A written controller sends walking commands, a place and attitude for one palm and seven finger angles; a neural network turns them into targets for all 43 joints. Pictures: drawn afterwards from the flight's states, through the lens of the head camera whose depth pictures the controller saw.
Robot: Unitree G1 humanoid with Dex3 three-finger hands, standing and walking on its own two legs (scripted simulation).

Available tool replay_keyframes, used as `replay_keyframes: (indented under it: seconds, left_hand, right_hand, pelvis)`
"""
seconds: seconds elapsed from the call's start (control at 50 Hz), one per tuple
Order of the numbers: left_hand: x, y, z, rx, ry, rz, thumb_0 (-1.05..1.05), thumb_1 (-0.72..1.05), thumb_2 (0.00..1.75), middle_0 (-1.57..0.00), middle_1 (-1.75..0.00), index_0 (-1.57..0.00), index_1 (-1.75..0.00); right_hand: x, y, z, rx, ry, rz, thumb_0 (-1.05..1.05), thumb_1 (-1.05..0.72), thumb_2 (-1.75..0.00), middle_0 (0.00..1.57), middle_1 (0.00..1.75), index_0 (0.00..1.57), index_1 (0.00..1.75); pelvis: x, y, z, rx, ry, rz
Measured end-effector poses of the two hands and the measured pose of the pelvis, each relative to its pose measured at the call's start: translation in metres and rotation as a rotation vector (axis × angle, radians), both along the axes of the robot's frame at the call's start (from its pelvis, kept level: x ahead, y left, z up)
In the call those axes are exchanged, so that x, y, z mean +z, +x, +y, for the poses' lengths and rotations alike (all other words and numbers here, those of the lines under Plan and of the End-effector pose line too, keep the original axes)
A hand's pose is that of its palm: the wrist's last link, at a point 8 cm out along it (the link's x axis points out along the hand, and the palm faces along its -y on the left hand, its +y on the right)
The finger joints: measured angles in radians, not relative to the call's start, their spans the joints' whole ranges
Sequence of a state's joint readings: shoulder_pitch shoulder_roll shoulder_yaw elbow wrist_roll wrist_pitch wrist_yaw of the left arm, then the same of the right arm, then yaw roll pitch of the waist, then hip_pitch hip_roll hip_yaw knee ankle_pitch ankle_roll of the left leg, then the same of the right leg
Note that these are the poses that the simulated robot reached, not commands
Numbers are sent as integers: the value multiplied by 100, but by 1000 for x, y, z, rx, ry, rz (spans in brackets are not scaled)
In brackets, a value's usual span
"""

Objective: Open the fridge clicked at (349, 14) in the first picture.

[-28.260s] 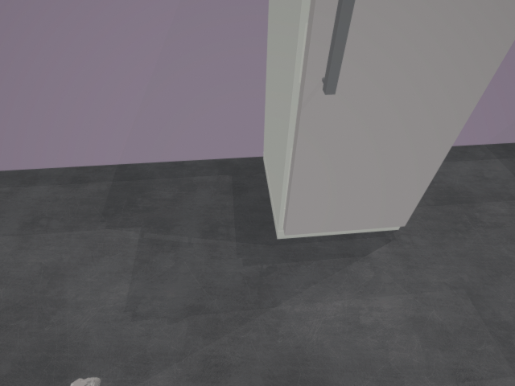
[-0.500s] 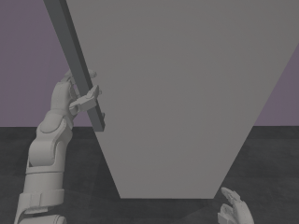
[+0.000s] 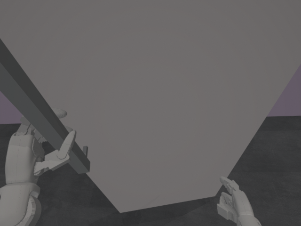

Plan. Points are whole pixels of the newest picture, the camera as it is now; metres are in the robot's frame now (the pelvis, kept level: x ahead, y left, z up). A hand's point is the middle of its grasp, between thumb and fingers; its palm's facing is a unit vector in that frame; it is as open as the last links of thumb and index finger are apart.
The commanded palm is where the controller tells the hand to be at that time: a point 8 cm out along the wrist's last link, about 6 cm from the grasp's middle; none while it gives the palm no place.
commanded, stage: walk backward, drawing the door open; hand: left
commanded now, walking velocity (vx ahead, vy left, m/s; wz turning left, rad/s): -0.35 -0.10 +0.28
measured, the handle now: (47, 109) +0.27 +0.20 +0.24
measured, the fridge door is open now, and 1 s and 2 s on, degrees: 9 36 66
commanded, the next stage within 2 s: stop walking and hold the door back in 1.86 s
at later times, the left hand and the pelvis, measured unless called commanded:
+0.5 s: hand (68, 186) +0.16 +0.15 +0.17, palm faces +0.49 -0.81 -0.32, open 7.7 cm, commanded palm +0.10 +0.18 +0.18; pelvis -0.05 -0.10 -0.03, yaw +12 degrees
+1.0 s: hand out of the picture +0.04 +0.05 +0.17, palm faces +0.69 -0.70 -0.20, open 7.5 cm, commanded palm -0.03 +0.06 +0.17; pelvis -0.10 -0.26 -0.03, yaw +35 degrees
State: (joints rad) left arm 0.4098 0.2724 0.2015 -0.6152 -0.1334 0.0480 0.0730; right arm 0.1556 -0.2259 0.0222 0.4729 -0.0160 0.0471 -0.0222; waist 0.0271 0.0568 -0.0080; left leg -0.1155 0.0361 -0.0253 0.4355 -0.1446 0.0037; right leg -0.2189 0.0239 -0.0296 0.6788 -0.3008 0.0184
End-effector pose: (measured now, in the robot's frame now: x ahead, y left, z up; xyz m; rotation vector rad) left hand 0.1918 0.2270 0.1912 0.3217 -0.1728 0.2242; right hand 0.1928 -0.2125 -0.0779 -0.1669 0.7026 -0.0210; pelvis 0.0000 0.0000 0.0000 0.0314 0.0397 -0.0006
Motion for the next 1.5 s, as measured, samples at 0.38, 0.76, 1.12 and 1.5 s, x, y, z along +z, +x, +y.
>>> replay_keyframes:
  seconds: [0.38, 0.76, 1.12, 1.5]
  left_hand:
    - [-6, -52, -33, 239, 121, -89, -22, 51, 79, -45, -140, -16, -136]
    - [-16, -149, -102, 417, 114, -238, -25, 46, 82, -46, -140, -19, -137]
    - [-16, -225, -184, 529, 25, -246, -11, 50, 81, -46, -140, -22, -138]
    - [-13, -283, -300, 962, 102, -190, -9, 56, 85, -45, -140, -22, -135]
  right_hand:
    - [-42, -32, -68, 6, -42, 112, 1, -91, -90, 20, 30, 20, 29]
    - [-56, -50, -135, 323, -73, 87, 1, -91, -90, 20, 30, 20, 30]
    - [-11, -29, -155, 588, -119, 30, 1, -91, -90, 20, 30, 20, 30]
    - [-31, 69, -212, 819, -187, 37, 1, -91, -90, 20, 30, 20, 30]
  pelvis:
    - [-17, -27, -75, 134, 40, -31]
    - [-37, -84, -209, 423, -83, -67]
    - [-12, -97, -303, 696, -93, -121]
    - [-21, -22, -406, 990, 21, -51]
